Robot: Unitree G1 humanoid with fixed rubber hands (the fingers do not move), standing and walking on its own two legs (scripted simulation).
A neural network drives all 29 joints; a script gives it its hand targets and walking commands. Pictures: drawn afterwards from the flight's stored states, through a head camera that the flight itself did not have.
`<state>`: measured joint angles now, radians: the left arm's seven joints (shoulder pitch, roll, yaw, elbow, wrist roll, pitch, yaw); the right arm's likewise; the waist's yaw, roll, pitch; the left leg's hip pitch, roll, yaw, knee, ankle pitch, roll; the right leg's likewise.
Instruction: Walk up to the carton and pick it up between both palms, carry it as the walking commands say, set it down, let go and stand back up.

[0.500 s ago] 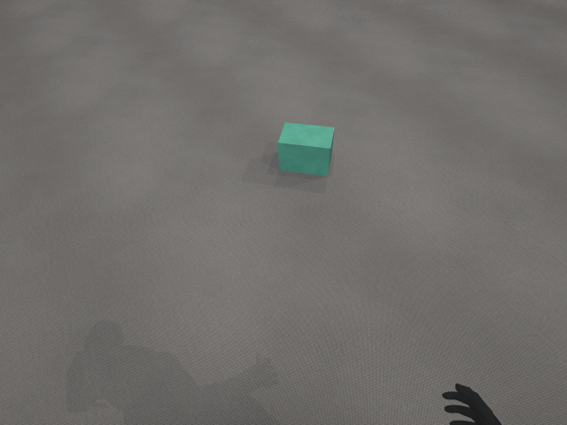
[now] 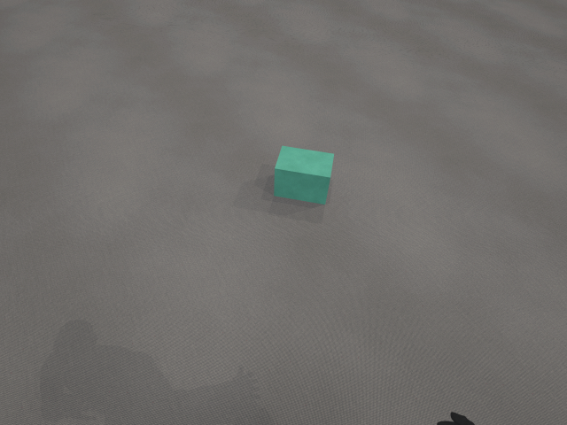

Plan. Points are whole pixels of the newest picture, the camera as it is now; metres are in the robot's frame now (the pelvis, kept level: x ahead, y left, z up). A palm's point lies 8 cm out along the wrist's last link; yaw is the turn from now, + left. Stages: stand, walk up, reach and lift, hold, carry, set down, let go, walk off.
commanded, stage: walk up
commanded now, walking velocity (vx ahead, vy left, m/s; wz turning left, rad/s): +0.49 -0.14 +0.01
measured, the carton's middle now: (303, 175) +1.31 -0.11 -0.68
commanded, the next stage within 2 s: none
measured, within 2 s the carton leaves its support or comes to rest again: neither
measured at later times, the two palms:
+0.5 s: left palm (129, 379) +0.22 +0.26 -0.14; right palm (432, 327) +0.30 -0.26 -0.11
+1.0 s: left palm (182, 250) +0.45 +0.21 -0.11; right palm (427, 223) +0.54 -0.31 -0.10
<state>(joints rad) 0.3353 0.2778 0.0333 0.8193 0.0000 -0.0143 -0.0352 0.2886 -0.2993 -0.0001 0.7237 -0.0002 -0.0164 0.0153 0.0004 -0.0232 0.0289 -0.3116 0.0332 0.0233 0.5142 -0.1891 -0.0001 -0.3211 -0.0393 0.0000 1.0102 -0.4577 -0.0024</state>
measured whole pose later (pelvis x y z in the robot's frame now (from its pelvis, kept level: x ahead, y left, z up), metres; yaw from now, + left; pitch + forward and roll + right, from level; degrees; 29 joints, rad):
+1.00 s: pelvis +0.44 -0.05 +0.01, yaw -1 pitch +2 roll +1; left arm 0.41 0.26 0.03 0.85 0.00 -0.05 -0.03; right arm 0.25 -0.29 0.00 0.73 0.00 -0.02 0.03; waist 0.00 0.00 0.00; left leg -0.53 0.05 0.02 1.03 -0.42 -0.03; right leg -0.20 -0.07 -0.01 0.48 -0.32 0.03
